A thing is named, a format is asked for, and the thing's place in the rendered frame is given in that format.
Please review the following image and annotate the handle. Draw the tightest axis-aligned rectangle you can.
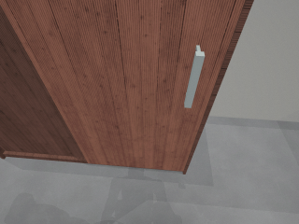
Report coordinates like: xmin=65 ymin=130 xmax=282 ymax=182
xmin=184 ymin=45 xmax=205 ymax=108

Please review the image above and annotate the wardrobe door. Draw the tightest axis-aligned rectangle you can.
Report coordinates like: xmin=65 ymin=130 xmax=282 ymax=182
xmin=0 ymin=5 xmax=84 ymax=158
xmin=0 ymin=0 xmax=245 ymax=172

